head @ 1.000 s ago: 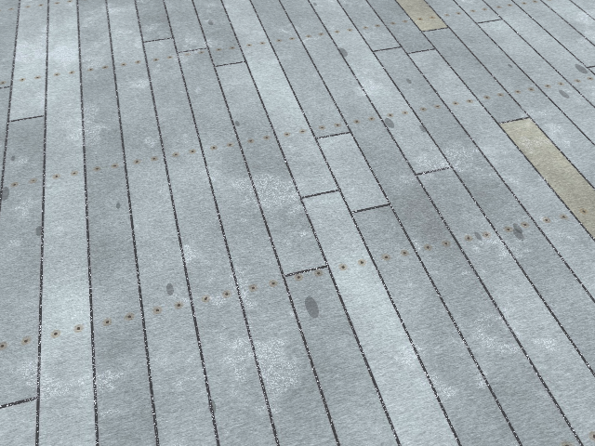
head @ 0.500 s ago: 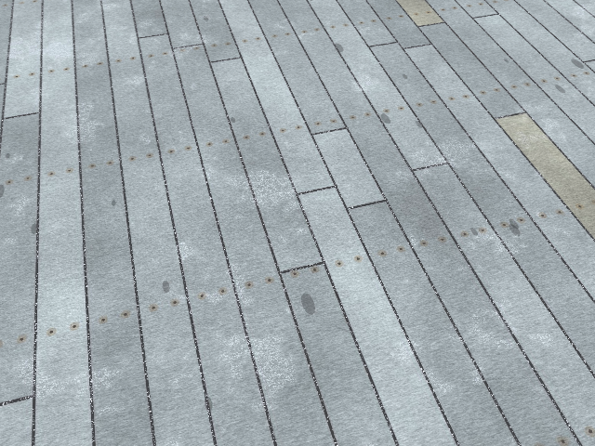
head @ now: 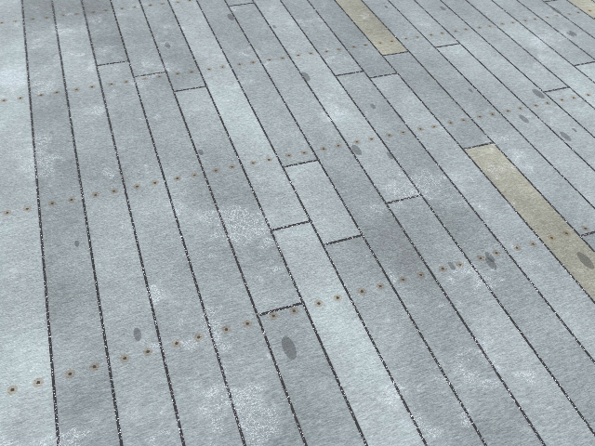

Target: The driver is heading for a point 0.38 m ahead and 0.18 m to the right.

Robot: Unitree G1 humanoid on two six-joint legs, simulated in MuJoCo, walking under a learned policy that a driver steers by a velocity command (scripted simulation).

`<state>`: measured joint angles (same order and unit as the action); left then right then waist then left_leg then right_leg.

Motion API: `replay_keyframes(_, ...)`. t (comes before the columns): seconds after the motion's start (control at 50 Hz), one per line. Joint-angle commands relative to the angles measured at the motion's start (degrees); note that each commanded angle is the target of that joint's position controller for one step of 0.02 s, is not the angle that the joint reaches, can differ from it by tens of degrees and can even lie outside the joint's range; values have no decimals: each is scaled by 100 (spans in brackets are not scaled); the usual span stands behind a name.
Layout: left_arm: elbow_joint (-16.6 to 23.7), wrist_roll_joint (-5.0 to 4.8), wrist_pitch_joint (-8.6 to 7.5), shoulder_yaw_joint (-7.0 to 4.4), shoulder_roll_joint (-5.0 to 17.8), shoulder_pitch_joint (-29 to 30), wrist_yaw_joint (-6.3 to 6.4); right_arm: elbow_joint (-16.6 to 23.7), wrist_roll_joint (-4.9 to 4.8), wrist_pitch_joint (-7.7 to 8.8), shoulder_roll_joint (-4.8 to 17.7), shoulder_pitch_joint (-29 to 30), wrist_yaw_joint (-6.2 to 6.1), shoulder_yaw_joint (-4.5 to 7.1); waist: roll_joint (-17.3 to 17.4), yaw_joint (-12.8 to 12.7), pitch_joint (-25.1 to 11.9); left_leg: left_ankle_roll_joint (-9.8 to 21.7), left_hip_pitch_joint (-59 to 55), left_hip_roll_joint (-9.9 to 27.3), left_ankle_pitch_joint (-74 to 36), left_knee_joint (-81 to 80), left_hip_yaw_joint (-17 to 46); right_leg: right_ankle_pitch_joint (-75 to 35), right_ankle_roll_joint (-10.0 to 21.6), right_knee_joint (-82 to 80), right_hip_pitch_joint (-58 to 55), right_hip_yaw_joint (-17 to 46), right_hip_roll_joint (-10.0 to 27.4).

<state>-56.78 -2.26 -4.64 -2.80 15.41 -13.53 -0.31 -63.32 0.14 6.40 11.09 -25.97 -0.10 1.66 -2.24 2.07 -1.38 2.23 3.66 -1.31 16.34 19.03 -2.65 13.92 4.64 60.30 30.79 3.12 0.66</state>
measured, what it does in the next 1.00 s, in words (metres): walks ahead, turning right: right foot, then left foot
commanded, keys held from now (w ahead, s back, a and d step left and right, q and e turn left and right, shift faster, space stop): w+e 0.34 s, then no key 0.66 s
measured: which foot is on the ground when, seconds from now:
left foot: down 0.00-0.32, up 0.34-0.72, down 0.74-1.00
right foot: up 0.00-0.28, down 0.30-1.00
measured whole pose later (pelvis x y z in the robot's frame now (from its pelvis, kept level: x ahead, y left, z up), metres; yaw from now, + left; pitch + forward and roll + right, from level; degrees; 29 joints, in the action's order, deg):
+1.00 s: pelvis +0.41 -0.06 -0.01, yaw -16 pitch +1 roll +0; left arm -56.1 0.4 0.9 -1.5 13.5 -13.8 1.3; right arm -49.5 0.5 2.1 11.5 -7.2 -0.7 1.3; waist -0.5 -1.1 0.6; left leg 1.3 20.7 -0.4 9.7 29.8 -2.6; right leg 21.6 -0.2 31.2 10.5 2.0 -0.2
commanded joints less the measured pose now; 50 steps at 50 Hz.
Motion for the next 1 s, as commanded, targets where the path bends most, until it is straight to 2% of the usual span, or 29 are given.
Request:
replay_keyframes(0.02,361,27,-16,-47,148,414,-79,160,76,37,541,-298,-42,41,735,31,709,506,-687,1378,-1480,-1124,914,-712,-112,-134,1666,244,277)
replay_keyframes(0.12,994,79,23,108,-100,1588,-163,300,58,13,868,-287,-176,71,636,223,997,470,-8,1288,-1918,-1461,17,-1676,-257,-1762,1050,-402,222)
replay_keyframes(0.2,1355,59,10,137,-40,2060,-326,288,-12,-60,959,-467,-178,103,617,207,1104,443,-601,1531,-2982,-1129,-375,-1414,17,-2398,854,-717,133)
replay_keyframes(0.24,1447,69,-12,47,138,1884,-390,396,-14,-129,1134,-311,-205,148,823,-79,742,343,-987,1619,-5298,-346,-585,-967,252,-2446,288,-1027,-178)
replay_keyframes(0.28,1208,30,11,-198,574,668,-411,562,32,-247,1317,-98,-252,204,1095,-769,-123,206,-939,1619,-6942,1408,-724,-742,531,-2478,-1268,-1186,-585)
replay_keyframes(0.3,996,16,61,-394,936,-251,-343,704,30,-241,1366,61,-245,201,965,-1260,-602,28,-32,1438,-6272,2758,-746,-949,774,-2794,-2822,-744,-502)
replay_keyframes(0.32,1106,92,184,-598,1562,-904,-187,996,87,-54,881,-44,-164,62,-513,-1233,-1499,-409,2488,469,-3012,5546,-852,-709,1684,-3001,-5311,2040,1103)
replay_keyframes(0.34,1010,156,194,-467,1480,-793,-153,1067,37,227,520,-458,0,-86,-679,-828,-2504,-311,3473,-193,1360,6830,614,197,2333,-4219,-5860,4733,2185)
replay_keyframes(0.36,1019,237,160,-358,981,-670,-125,1254,-260,363,1084,360,57,112,-378,-989,-1767,-119,3894,166,1166,7001,1040,-157,1885,-4364,-5254,3839,1843)
replay_keyframes(0.38,1057,210,82,-273,760,-92,-155,1406,-319,366,1091,650,25,118,28,-653,-632,-89,3949,454,714,6441,833,-1359,1570,-4405,-3974,2631,1632)
replay_keyframes(0.4,1161,187,19,-192,560,300,-187,1359,-164,293,1169,845,-93,196,517,-443,-296,-87,3467,720,564,5950,692,-2672,1248,-4376,-3024,1723,1286)
replay_keyframes(0.42,1212,234,-7,-185,553,580,-193,1384,-106,198,1073,604,-149,231,325,-138,-136,-194,3037,809,502,5657,662,-3140,1327,-4453,-2247,1342,1184)
replay_keyframes(0.44,1242,262,-18,-169,507,710,-203,1340,-77,83,1030,464,-172,245,275,-17,-39,-268,2577,884,526,5420,681,-3355,1302,-4570,-1633,1064,1027)
replay_keyframes(0.48,1147,278,-63,-153,532,667,-170,1370,-36,-54,794,399,-206,237,116,113,16,-407,2317,790,239,4790,501,-3968,1226,-4622,-1130,551,767)
replay_keyframes(0.56,991,249,-1,-176,713,376,-30,1671,79,-128,670,1080,-252,178,-108,-76,-238,-510,2284,619,-1054,2891,357,-4443,965,-4431,-1341,107,543)
replay_keyframes(0.62,849,218,83,-159,753,142,28,1800,-5,-137,757,1600,-182,166,-191,-340,-390,-476,2082,475,-1799,1982,411,-3818,832,-4351,-1754,255,667)
replay_keyframes(0.66,755,221,128,-128,715,101,48,1873,2,-137,867,1796,-134,185,-224,-382,-320,-407,2043,431,-1693,1616,500,-3409,787,-4214,-1987,478,810)
replay_keyframes(0.72,684,171,177,-61,601,213,84,1831,82,-71,1000,1582,-83,247,-182,-116,-307,-144,1464,323,-1840,659,480,-2784,512,-3604,-2193,741,780)
replay_keyframes(0.74,639,208,162,-18,482,-25,90,1790,140,-42,1192,1445,-100,293,50,-131,-402,11,873,592,-3280,354,722,-2329,249,-3274,-2088,665,485)
replay_keyframes(0.76,597,337,106,19,344,-553,76,1846,193,-54,1504,1430,-125,333,638,-470,-748,352,-76,1268,-5160,786,1247,-1000,17,-2812,-1589,474,61)
replay_keyframes(0.78,395,281,115,103,64,-1139,87,1760,186,-138,1137,1385,-135,250,1390,-555,-1214,1093,-803,1835,-5319,945,1770,715,-259,-2256,-1036,256,-182)
replay_keyframes(0.8,381,225,168,73,318,-915,96,1777,106,-219,706,1376,-115,149,1327,-367,-1260,1305,-629,2016,-4582,716,2068,1533,-400,-2039,-993,160,-119)
replay_keyframes(0.82,461,183,267,13,489,-531,122,1747,78,-275,665,1426,-83,111,1154,-300,-1040,1232,-295,1930,-3710,514,2125,1541,-449,-2035,-954,96,-69)
replay_keyframes(0.86,426,228,533,-8,420,-302,195,1802,67,-379,828,1813,-81,130,837,-399,-586,849,604,1634,-1756,77,1864,1021,-473,-2557,-1305,10,50)
replay_keyframes(0.88,388,251,616,37,276,-489,190,1837,58,-407,984,2157,-81,148,1080,-647,-464,657,1099,1519,-1011,59,1663,409,-437,-3104,-1757,29,145)
replay_keyframes(0.9,353,311,668,46,317,-442,188,1840,39,-425,975,2213,-63,163,994,-588,-250,378,1516,1146,-142,6,1305,-23,-387,-3452,-2022,59,154)
replay_keyframes(0.92,281,308,663,0,512,-417,169,1802,47,-432,914,2111,-55,166,703,-391,96,130,1398,717,431,106,819,393,-281,-3471,-1530,113,134)
replay_keyframes(0.94,241,253,612,-19,571,-341,176,1755,56,-418,900,2049,-66,171,446,-306,222,19,1133,572,224,266,657,650,-197,-3471,-1228,89,118)
replay_keyframes(1.0,148,277,430,0,447,-274,181,1603,-2,-332,826,1869,-111,172,229,-259,-106,182,502,603,-1802,821,593,-208,-270,-3581,-1328,139,196)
